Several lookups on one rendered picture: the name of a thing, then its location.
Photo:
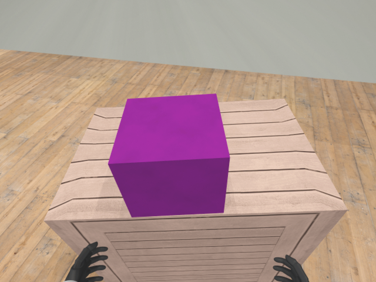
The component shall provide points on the robot left hand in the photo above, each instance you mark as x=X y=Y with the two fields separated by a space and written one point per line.
x=80 y=270

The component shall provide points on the carton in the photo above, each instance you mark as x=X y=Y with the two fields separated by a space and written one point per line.
x=170 y=156

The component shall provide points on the pedestal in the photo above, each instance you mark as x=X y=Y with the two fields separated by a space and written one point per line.
x=279 y=200

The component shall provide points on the robot right hand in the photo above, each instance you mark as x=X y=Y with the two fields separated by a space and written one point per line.
x=296 y=273

